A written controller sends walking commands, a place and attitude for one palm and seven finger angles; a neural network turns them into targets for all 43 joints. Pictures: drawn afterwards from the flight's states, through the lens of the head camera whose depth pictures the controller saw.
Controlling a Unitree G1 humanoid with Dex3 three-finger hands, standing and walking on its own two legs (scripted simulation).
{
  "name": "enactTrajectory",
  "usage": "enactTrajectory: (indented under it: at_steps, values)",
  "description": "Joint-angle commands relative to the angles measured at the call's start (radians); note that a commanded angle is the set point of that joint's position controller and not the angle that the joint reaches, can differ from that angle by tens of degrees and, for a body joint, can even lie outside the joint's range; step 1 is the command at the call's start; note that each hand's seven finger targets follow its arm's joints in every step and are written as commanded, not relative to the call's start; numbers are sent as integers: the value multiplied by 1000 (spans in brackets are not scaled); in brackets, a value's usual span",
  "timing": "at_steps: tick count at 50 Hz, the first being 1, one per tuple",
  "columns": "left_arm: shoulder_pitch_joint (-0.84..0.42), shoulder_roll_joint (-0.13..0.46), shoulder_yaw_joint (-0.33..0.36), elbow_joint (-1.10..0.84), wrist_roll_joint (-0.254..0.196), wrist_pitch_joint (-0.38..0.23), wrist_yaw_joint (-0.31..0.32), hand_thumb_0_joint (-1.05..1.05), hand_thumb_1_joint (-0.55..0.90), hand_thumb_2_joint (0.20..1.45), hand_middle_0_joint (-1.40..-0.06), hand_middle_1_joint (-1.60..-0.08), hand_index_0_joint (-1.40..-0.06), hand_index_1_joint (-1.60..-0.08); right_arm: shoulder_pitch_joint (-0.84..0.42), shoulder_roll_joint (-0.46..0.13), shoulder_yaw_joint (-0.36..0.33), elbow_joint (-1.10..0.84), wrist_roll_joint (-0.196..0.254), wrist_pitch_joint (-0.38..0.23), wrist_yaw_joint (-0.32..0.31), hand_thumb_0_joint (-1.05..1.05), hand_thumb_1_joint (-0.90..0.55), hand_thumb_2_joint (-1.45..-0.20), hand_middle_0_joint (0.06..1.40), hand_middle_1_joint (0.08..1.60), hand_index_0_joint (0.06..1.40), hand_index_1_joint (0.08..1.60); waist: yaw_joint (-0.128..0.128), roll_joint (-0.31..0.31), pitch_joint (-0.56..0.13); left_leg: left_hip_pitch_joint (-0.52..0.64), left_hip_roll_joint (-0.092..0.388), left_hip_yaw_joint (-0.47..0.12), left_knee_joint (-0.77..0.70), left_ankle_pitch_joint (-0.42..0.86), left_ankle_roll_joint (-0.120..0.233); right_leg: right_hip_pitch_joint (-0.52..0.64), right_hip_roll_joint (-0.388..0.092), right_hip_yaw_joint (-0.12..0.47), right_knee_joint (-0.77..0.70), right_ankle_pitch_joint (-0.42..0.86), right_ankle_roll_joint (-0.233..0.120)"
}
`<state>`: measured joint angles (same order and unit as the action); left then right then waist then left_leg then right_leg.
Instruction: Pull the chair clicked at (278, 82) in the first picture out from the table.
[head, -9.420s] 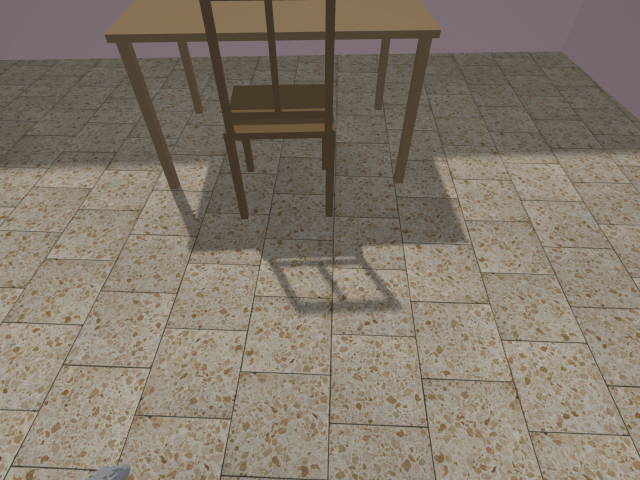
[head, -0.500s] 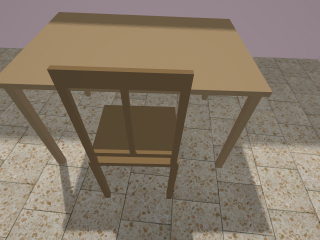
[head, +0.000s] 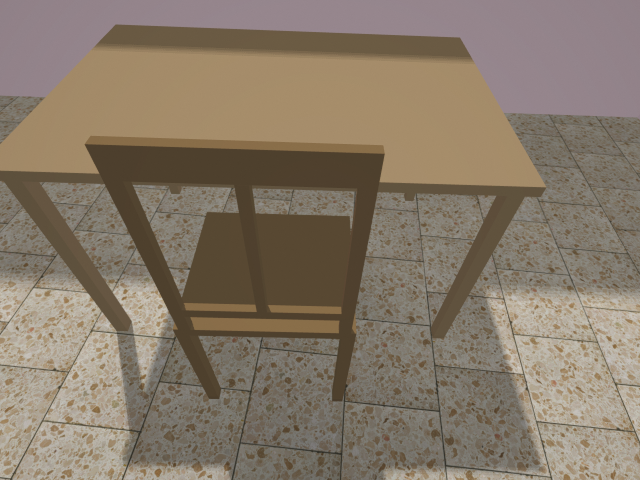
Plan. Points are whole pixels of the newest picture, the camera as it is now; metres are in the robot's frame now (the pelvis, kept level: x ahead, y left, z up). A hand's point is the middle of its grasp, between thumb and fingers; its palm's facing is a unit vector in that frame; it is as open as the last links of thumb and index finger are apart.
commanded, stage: look again from close up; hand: left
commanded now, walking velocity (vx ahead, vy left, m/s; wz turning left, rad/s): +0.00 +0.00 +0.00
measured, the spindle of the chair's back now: (254, 256) +0.49 +0.15 -0.07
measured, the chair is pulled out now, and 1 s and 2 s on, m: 0.00 0.00 0.00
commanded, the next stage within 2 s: shuffle to correct the standing spot in 0.04 s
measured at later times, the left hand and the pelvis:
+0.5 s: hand out of the picture -0.02 +0.12 -0.18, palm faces +0.04 -0.98 -0.18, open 7.4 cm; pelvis +0.03 -0.04 -0.01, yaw +0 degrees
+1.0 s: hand out of the picture +0.03 +0.12 -0.18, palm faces +0.06 -0.97 -0.23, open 7.4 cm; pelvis +0.04 -0.05 -0.01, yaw +1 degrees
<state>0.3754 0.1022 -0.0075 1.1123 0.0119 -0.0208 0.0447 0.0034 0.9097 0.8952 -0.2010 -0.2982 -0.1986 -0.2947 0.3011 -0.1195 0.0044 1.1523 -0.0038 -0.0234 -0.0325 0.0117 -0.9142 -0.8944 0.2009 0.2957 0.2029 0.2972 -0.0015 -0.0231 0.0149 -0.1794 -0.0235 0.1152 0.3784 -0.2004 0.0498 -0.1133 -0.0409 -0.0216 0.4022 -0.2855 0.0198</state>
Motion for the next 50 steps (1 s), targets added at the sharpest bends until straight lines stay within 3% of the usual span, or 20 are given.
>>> enactTrajectory:
  at_steps: [1, 8, 15, 19, 22, 24, 26, 27, 30, 32, 34, 36, 38, 40, 43, 44, 45, 47, 49, 50]
  values:
    - [115, 77, 11, -10, 4, -11, 3, 0, 900, 900, -200, -300, -200, -300, 70, -85, -10, -21, -1, -11, -1, 0, -900, -900, 200, 300, 200, 300, 4, 9, 67, 49, 126, -136, -71, 121, -9, -105, -68, 58, -71, 169, -41]
    - [118, 72, 11, 0, 2, -12, 2, 0, 900, 900, -200, -300, -200, -300, 76, -81, -9, -12, -2, -13, -3, 0, -900, -900, 200, 300, 200, 300, 1, -6, 50, 68, 130, -137, -66, 124, -8, -95, -65, 54, -71, 164, -41]
    - [108, 62, 23, -7, 16, 8, -17, 0, 900, 900, -200, -300, -200, -300, 84, -116, -38, -8, -7, 5, -4, 0, -900, -900, 200, 300, 200, 300, -8, 72, 140, -6, 205, -226, -166, -280, 27, -195, -15, -26, 45, -45, -46]
    - [103, 59, 32, -22, 21, 12, -27, 0, 900, 900, -200, -300, -200, -300, 104, -131, -54, -13, -9, 2, -11, 0, -900, -900, 200, 300, 200, 300, -11, 82, 127, 9, 257, -264, -144, -236, 68, -241, -2, -46, 114, -48, -49]
    - [117, 60, 42, -26, 20, 10, -31, 0, 900, 900, -200, -300, -200, -300, 106, -131, -60, -19, -14, -2, -16, 0, -900, -900, 200, 300, 200, 300, -3, 59, 85, -6, 245, -229, -55, -102, 63, -195, -5, -30, 81, 5, -58]
    - [165, 63, 44, -8, 14, -6, -21, 0, 900, 900, -200, -300, -200, -300, 74, -81, -44, -26, -9, -9, -16, 0, -900, -900, 200, 300, 200, 300, 23, -56, 60, -82, 150, -105, 89, 62, 16, -50, -50, 59, -8, 197, -77]
    - [219, 103, 46, 21, 3, -25, 1, 0, 900, 900, -200, -300, -200, -300, 26, -34, -24, -45, -9, -12, -13, 0, -900, -900, 200, 300, 200, 300, 37, -186, 34, -191, 64, -16, 203, -92, -39, 110, -159, 140, -4, 864, -79]
    - [216, 96, 40, 21, 1, -29, 9, 0, 900, 900, -200, -300, -200, -300, 11, -30, -20, -47, -6, -5, -15, 0, -900, -900, 200, 300, 200, 300, 38, -170, 41, -212, 67, -26, 228, -200, -45, 144, -174, 127, 27, 1111, -70]
    - [194, 112, 34, 2, 2, -28, 23, 0, 900, 900, -200, -300, -200, -300, 31, -40, -20, -44, 6, 5, -22, 0, -900, -900, 200, 300, 200, 300, 20, -103, 4, -185, 58, -32, 189, -177, -43, 180, -181, 123, 90, 1314, -57]
    - [145, 129, 38, -22, -5, -21, 24, 0, 900, 900, -200, -300, -200, -300, 75, -55, -26, -34, 7, 13, -27, 0, -900, -900, 200, 300, 200, 300, -16, -81, -15, -56, 55, -25, 83, 23, -32, 100, -154, 96, 139, 1242, -44]
    - [118, 128, 44, -42, -1, -13, 22, 0, 900, 900, -200, -300, -200, -300, 86, -69, -33, -27, 4, 16, -27, 0, -900, -900, 200, 300, 200, 300, -16, -34, 18, 53, 78, -32, 124, 281, -21, -27, -102, 81, 112, 972, -20]
    - [132, 122, 45, -35, 0, -8, 23, 0, 900, 900, -200, -300, -200, -300, 55, -68, -31, -36, 5, 18, -28, 0, -900, -900, 200, 300, 200, 300, 2, 18, 39, 69, 101, -55, 140, 321, -21, -58, -105, 85, 59, 799, -21]
    - [138, 116, 42, -25, 4, -5, 21, 0, 900, 900, -200, -300, -200, -300, 22, -66, -28, -53, 5, 21, -24, 0, -900, -900, 200, 300, 200, 300, 13, 2, 56, 45, 104, -72, 116, 259, -27, -45, -110, 91, 19, 720, -27]
    - [141, 117, 38, -27, 6, -7, 20, 0, 900, 900, -200, -300, -200, -300, 11, -65, -25, -61, 6, 20, -21, 0, -900, -900, 200, 300, 200, 300, 16, -19, 51, 33, 100, -78, 95, 225, -28, -17, -108, 95, 3, 715, -19]
    - [154, 127, 39, -22, 5, -13, 22, 0, 900, 900, -200, -300, -200, -300, 1, -83, -27, -72, 3, 14, -22, 0, -900, -900, 200, 300, 200, 300, 19, -66, -26, 40, 89, -58, 118, 258, -26, 64, -115, 84, 42, 942, -8]
    - [34, 323, 30, -113, 4, -29, 27, 0, 900, 900, -200, -300, -200, -300, -85, -208, -34, -181, -8, 17, -8, 0, -900, -900, 200, 300, 200, 300, -22, 126, 132, 15, 28, -125, 130, 205, -4, -88, -64, 101, 53, 734, -2]
    - [30, 244, 49, -132, 3, -22, 27, 0, 900, 900, -200, -300, -200, -300, -74, -161, -60, -190, -12, 1, 2, 0, -900, -900, 200, 300, 200, 300, 2, 106, 91, -44, 89, -105, 178, 181, -4, -131, -90, 120, 56, 478, -18]
    - [31, 182, 38, -134, 3, -27, 24, 0, 900, 900, -200, -300, -200, -300, -82, -116, -50, -207, -11, 0, 4, 0, -900, -900, 200, 300, 200, 300, 4, 17, -19, -42, 80, -125, 215, 181, -8, -54, -106, 136, 51, 573, -52]
    - [52, 189, 40, -139, 4, -27, 27, 0, 900, 900, -200, -300, -200, -300, -78, -112, -46, -225, -13, 2, 5, 0, -900, -900, 200, 300, 200, 300, 14, -121, -96, -95, 58, -92, 252, 153, -9, 75, -121, 130, 106, 856, -48]
    - [50, 193, 47, -144, 0, -23, 28, 0, 900, 900, -200, -300, -200, -300, -90, -120, -49, -231, -12, 6, 5, 0, -900, -900, 200, 300, 200, 300, 19, -153, -82, -138, 43, -93, 263, 66, -11, 98, -135, 126, 113, 892, -55]
